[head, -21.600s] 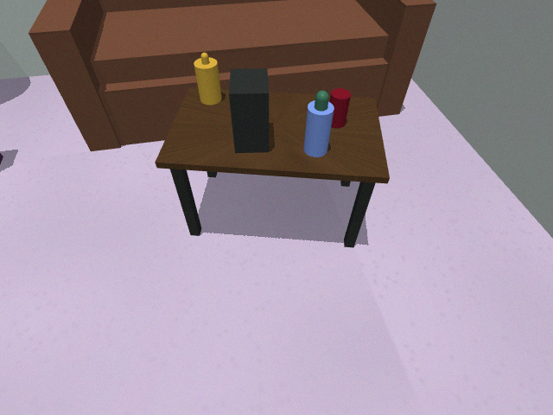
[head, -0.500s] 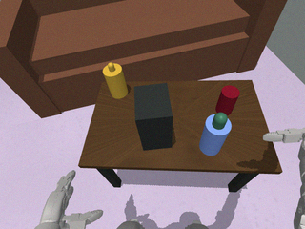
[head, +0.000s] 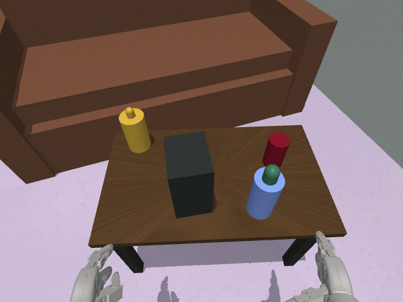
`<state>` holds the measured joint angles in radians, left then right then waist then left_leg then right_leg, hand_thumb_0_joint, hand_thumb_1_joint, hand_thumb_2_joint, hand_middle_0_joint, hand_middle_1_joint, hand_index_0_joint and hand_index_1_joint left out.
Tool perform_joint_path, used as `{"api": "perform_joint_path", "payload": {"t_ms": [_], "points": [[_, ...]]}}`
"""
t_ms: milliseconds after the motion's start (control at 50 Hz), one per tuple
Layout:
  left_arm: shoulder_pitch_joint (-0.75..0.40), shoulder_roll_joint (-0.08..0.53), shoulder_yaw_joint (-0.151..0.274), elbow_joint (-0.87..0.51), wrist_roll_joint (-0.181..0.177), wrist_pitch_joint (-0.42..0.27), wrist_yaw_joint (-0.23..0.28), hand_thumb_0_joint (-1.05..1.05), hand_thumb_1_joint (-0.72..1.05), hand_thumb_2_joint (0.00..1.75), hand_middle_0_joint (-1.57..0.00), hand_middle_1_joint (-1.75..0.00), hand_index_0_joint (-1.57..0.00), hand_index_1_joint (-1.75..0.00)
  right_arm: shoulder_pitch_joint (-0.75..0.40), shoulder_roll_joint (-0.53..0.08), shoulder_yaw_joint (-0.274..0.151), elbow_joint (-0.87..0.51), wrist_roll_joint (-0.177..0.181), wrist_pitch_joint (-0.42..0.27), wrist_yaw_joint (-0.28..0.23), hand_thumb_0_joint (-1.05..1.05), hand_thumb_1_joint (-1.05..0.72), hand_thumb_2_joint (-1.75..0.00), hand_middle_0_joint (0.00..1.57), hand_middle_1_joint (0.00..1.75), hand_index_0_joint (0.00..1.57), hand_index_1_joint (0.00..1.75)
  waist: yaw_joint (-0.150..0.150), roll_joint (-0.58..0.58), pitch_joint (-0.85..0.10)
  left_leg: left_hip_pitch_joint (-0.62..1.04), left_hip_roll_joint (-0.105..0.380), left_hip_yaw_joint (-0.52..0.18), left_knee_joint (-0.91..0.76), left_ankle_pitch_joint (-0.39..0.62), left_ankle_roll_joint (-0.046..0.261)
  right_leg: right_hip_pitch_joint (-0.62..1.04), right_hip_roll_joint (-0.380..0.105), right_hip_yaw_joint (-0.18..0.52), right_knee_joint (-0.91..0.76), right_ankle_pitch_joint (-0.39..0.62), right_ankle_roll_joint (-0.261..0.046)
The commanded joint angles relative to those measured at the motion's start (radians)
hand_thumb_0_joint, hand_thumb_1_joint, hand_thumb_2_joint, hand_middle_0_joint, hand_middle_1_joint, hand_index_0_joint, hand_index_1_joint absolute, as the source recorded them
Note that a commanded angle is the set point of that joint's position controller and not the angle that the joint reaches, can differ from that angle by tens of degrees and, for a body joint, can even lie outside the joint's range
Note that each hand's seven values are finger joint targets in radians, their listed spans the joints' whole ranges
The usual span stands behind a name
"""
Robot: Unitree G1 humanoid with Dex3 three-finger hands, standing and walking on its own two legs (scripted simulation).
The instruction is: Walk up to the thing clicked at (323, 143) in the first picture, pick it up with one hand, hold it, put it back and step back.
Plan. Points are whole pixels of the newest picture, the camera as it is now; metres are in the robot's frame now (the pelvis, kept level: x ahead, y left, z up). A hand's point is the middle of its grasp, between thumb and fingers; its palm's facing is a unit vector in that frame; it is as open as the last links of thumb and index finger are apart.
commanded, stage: home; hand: right
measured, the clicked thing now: (265, 189) +0.45 -0.17 -0.17
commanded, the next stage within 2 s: none
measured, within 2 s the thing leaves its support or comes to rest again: neither
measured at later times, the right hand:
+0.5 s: hand out of the picture +0.14 -0.17 -0.07, palm faces +0.12 +0.96 -0.26, open 17.5 cm
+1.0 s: hand out of the picture +0.15 -0.17 -0.07, palm faces +0.12 +0.95 -0.28, open 17.4 cm
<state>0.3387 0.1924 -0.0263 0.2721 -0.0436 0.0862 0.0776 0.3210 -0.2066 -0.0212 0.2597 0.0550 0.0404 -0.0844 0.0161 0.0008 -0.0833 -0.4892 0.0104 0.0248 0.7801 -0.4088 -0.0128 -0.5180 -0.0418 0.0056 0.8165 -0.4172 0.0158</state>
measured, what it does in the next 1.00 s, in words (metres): stands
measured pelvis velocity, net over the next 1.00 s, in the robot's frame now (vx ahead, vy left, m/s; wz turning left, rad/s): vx -0.02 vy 0.01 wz -0.01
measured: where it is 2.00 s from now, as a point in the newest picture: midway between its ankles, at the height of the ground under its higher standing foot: outside the picture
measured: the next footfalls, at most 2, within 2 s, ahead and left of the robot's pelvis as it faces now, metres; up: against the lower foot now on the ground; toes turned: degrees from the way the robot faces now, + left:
none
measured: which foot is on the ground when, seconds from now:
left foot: down 0.00-1.00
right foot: down 0.00-1.00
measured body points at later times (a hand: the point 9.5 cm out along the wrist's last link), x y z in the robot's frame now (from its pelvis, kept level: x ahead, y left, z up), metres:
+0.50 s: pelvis -0.03 +0.01 -0.01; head -0.01 +0.02 +0.44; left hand +0.13 +0.26 -0.09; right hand +0.13 -0.22 -0.05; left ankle -0.01 +0.13 -0.71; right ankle +0.00 -0.13 -0.71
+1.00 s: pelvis -0.02 +0.01 -0.01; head +0.00 +0.01 +0.44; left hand +0.14 +0.25 -0.09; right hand +0.14 -0.22 -0.05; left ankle -0.01 +0.13 -0.71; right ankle +0.00 -0.13 -0.71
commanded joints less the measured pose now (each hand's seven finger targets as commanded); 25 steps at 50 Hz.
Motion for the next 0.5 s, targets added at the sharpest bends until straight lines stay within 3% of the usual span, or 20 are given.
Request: {"api": "perform_joint_path", "payload": {"t_ms": [0, 20, 40, 60, 80, 140, 220, 300, 380, 400, 480], "points": [[-0.079, 0.111, 0.036, -0.032, 0.001, -0.057, 0.028, 0.00, 0.86, 0.88, -0.20, -0.29, -0.20, -0.29, 0.018, -0.084, -0.019, -0.266, -0.010, -0.032, -0.024, 0.00, 0.54, -0.06, 0.05, 0.05, 0.05, 0.05, 0.019, -0.039, -0.090, 0.029, -0.023, 0.025, -0.082, 0.247, 0.013, 0.059, 0.025, -0.031, -0.090, 0.229, -0.028], [-0.093, 0.116, 0.041, -0.032, 0.001, -0.064, 0.036, 0.00, 0.87, 0.89, -0.20, -0.29, -0.20, -0.29, 0.017, -0.102, -0.039, -0.293, -0.012, -0.029, -0.032, 0.00, 0.54, -0.06, 0.05, 0.05, 0.05, 0.05, 0.016, -0.032, -0.102, 0.026, -0.019, 0.018, -0.082, 0.243, 0.009, 0.050, 0.028, -0.034, -0.077, 0.211, -0.032], [-0.104, 0.120, 0.046, -0.020, 0.003, -0.071, 0.042, 0.00, 0.88, 0.89, -0.20, -0.29, -0.20, -0.29, 0.010, -0.096, -0.030, -0.297, -0.015, -0.024, -0.035, 0.00, 0.55, -0.06, 0.05, 0.05, 0.05, 0.05, 0.024, -0.024, -0.097, 0.021, -0.017, 0.019, -0.082, 0.227, 0.007, 0.044, 0.030, -0.034, -0.074, 0.193, -0.033], [-0.114, 0.124, 0.045, -0.015, 0.003, -0.077, 0.048, 0.00, 0.89, 0.90, -0.20, -0.30, -0.20, -0.29, -0.006, -0.147, -0.073, -0.340, -0.018, -0.026, -0.045, 0.00, 0.54, -0.06, 0.05, 0.05, 0.05, 0.05, 0.015, -0.030, -0.123, 0.025, -0.016, 0.011, -0.082, 0.215, 0.008, 0.045, 0.031, -0.033, -0.068, 0.180, -0.034], [-0.113, 0.129, 0.049, 0.003, 0.007, -0.085, 0.051, 0.00, 0.89, 0.90, -0.20, -0.30, -0.20, -0.30, 0.023, -0.098, -0.033, -0.297, -0.022, -0.019, -0.042, 0.00, 0.55, -0.06, 0.05, 0.05, 0.05, 0.05, 0.034, -0.004, -0.106, 0.012, -0.017, 0.016, -0.074, 0.223, 0.006, 0.042, 0.029, -0.027, -0.062, 0.190, -0.035], [-0.125, 0.135, 0.053, 0.017, 0.007, -0.110, 0.065, 0.00, 0.89, 0.90, -0.20, -0.30, -0.20, -0.30, 0.010, -0.113, -0.047, -0.332, -0.025, -0.004, -0.050, 0.00, 0.56, -0.05, 0.05, 0.05, 0.05, 0.05, 0.030, 0.002, -0.125, 0.002, -0.014, 0.009, -0.065, 0.214, 0.006, 0.050, 0.028, -0.022, -0.044, 0.183, -0.036], [-0.131, 0.130, 0.053, 0.036, 0.013, -0.140, 0.072, 0.00, 0.89, 0.90, -0.20, -0.30, -0.20, -0.30, 0.063, -0.085, -0.020, -0.305, -0.031, 0.021, -0.057, 0.00, 0.56, -0.05, 0.05, 0.05, 0.05, 0.05, 0.020, 0.019, -0.105, 0.001, -0.011, 0.010, -0.077, 0.179, 0.004, 0.026, 0.035, -0.025, -0.038, 0.155, -0.038], [-0.151, 0.131, 0.052, 0.049, 0.017, -0.167, 0.066, 0.00, 0.90, 0.90, -0.20, -0.30, -0.20, -0.30, 0.093, -0.088, -0.020, -0.296, -0.033, 0.038, -0.060, 0.00, 0.57, -0.04, 0.05, 0.05, 0.05, 0.05, 0.004, 0.021, -0.044, -0.035, -0.011, 0.015, -0.103, 0.042, 0.010, -0.015, 0.038, -0.025, -0.058, 0.054, -0.033], [-0.149, 0.135, 0.058, 0.057, 0.020, -0.181, 0.066, 0.00, 0.90, 0.90, -0.20, -0.30, -0.20, -0.30, 0.101, -0.105, -0.031, -0.332, -0.034, 0.041, -0.062, 0.00, 0.54, -0.06, 0.05, 0.05, 0.05, 0.05, -0.006, 0.020, -0.067, -0.013, 0.001, -0.011, -0.105, 0.069, 0.004, -0.012, 0.041, -0.033, -0.037, 0.089, -0.030], [-0.151, 0.133, 0.054, 0.057, 0.016, -0.185, 0.065, 0.00, 0.90, 0.90, -0.20, -0.30, -0.20, -0.30, 0.113, -0.096, -0.024, -0.305, -0.033, 0.048, -0.061, 0.00, 0.56, -0.05, 0.05, 0.05, 0.05, 0.05, -0.001, 0.023, -0.032, -0.036, -0.006, 0.001, -0.105, 0.050, 0.006, -0.029, 0.040, -0.031, -0.045, 0.066, -0.032], [-0.145, 0.143, 0.061, 0.063, 0.020, -0.198, 0.066, 0.00, 0.90, 0.90, -0.20, -0.30, -0.20, -0.30, 0.082, -0.106, -0.034, -0.356, -0.036, 0.049, -0.064, 0.00, 0.56, -0.05, 0.05, 0.05, 0.05, 0.05, -0.001, -0.020, -0.066, -0.038, -0.016, 0.014, -0.081, 0.051, 0.013, -0.006, 0.034, -0.023, -0.057, 0.059, -0.029]]}}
